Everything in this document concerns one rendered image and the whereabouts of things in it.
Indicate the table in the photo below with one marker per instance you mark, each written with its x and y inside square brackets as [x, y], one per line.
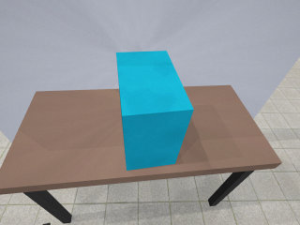
[75, 139]

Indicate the carton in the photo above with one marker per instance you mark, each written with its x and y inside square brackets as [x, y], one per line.
[155, 109]

